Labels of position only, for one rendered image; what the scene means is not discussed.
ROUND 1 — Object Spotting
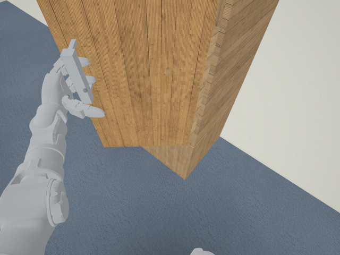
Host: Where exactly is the robot left hand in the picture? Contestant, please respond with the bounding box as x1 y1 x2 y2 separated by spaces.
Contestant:
41 57 105 119

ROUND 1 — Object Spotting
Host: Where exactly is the robot left upper arm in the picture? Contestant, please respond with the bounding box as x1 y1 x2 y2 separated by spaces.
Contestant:
0 178 69 255

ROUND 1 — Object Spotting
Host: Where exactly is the cupboard door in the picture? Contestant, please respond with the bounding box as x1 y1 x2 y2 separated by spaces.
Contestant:
36 0 219 147

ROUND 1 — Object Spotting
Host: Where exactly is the robot left forearm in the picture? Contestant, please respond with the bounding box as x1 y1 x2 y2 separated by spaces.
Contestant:
0 104 67 229

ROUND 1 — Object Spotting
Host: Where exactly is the handle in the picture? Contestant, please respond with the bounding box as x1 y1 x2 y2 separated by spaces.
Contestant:
60 39 94 104

